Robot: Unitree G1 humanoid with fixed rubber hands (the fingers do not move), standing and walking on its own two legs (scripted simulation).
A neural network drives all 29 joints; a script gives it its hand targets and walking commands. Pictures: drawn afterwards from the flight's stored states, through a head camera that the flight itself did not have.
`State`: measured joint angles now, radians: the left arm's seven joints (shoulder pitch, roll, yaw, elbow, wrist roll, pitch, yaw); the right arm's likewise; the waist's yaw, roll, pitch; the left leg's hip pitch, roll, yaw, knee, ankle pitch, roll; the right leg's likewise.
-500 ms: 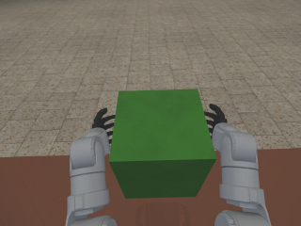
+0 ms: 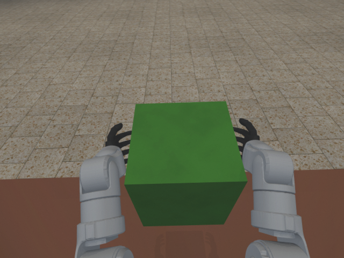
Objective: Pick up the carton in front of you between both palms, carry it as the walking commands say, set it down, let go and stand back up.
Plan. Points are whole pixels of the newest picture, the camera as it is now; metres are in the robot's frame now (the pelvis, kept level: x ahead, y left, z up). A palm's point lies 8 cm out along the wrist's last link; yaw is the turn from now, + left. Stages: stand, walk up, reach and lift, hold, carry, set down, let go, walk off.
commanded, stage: carry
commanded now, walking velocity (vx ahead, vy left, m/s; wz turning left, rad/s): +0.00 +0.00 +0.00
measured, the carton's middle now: (182, 167) +0.33 +0.00 +0.05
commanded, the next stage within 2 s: none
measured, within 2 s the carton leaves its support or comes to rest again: neither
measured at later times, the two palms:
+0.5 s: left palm (101, 137) +0.39 +0.20 +0.10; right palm (220, 126) +0.41 -0.10 +0.11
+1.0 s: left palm (132, 93) +0.65 +0.16 +0.05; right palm (214, 89) +0.67 -0.14 +0.05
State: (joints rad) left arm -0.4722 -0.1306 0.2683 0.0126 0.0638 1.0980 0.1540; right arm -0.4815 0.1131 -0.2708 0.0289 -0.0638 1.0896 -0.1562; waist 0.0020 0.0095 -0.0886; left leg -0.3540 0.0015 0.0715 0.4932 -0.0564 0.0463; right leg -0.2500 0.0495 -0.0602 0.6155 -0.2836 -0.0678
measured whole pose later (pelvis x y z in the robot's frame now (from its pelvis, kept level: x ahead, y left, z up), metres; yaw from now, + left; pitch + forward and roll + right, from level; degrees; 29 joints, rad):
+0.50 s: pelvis +0.07 +0.03 -0.01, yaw +0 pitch +3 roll +1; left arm -0.47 -0.11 0.24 0.02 0.05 1.09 0.16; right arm -0.48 0.13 -0.29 0.03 -0.07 1.07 -0.15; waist 0.05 -0.04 -0.12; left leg -0.36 -0.02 0.10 0.55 -0.10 0.08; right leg -0.23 -0.01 -0.04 0.72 -0.41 -0.03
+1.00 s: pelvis +0.33 +0.01 -0.06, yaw +2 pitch +4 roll +1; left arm -0.42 -0.15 0.25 -0.06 0.08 1.04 0.15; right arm -0.47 0.07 -0.23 0.00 0.00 1.04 -0.16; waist -0.02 0.02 -0.07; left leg -0.19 -0.03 0.02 1.03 -0.54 0.03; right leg -0.50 0.02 -0.11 0.58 -0.08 -0.08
